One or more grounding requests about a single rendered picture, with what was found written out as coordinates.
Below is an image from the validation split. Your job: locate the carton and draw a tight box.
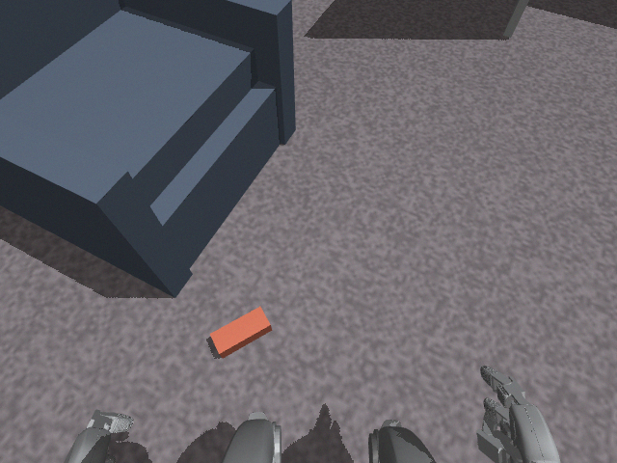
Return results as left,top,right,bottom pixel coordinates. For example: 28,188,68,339
210,307,272,358

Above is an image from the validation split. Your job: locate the left robot hand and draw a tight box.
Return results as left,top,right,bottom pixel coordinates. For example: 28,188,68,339
64,410,134,463

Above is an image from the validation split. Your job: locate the armchair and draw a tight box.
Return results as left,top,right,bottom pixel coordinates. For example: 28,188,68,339
0,0,296,298

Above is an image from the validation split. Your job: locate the right robot hand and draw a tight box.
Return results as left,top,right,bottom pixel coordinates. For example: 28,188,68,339
476,366,561,463

